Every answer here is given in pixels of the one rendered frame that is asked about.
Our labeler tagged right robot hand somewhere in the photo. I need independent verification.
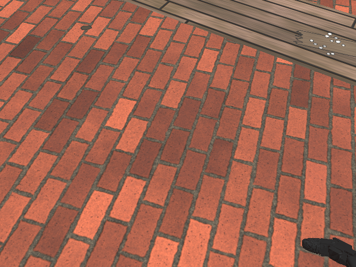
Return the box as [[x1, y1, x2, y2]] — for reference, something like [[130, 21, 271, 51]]
[[302, 238, 356, 267]]

